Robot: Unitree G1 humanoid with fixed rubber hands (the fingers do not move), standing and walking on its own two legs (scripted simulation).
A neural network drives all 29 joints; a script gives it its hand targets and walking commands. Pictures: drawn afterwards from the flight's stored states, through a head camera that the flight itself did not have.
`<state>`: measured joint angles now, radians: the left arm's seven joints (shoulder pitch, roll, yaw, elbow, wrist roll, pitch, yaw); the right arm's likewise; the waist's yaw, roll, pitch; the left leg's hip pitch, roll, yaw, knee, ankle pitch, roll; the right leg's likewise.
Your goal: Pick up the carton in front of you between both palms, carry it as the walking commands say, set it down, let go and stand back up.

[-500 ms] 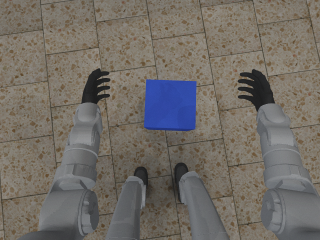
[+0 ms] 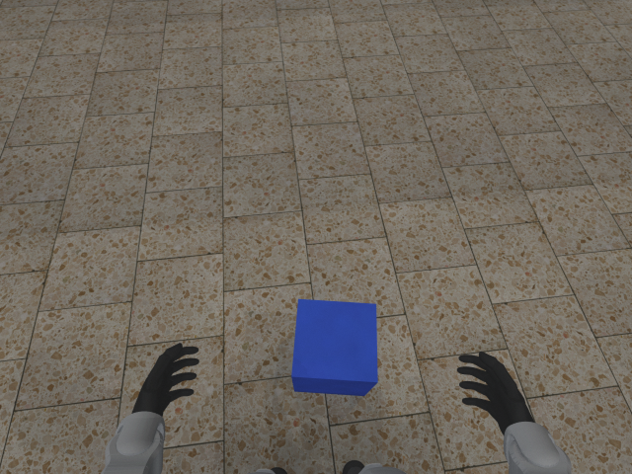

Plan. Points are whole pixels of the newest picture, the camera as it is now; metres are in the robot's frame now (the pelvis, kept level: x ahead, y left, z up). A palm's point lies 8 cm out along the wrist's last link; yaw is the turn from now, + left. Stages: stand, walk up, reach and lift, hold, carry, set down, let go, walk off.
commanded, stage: let go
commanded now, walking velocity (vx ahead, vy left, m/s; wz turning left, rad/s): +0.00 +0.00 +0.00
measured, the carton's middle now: (333, 350) +0.41 -0.05 -0.64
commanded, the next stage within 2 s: stand in 0.56 s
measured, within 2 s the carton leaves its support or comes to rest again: neither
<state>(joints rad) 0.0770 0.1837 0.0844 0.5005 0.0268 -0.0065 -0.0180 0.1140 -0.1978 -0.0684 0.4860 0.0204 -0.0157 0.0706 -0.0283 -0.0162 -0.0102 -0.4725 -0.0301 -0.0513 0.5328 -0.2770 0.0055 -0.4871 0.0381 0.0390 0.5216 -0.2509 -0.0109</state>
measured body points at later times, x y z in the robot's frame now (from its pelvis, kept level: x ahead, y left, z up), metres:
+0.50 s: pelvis +0.00 +0.01 +0.01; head +0.01 +0.01 +0.46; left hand +0.18 +0.24 -0.07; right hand +0.17 -0.22 -0.07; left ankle -0.02 +0.11 -0.73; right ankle -0.01 -0.11 -0.73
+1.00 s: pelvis +0.02 +0.00 +0.00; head +0.03 -0.01 +0.45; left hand +0.16 +0.29 -0.09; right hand +0.17 -0.29 -0.09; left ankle -0.02 +0.11 -0.73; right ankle -0.01 -0.11 -0.73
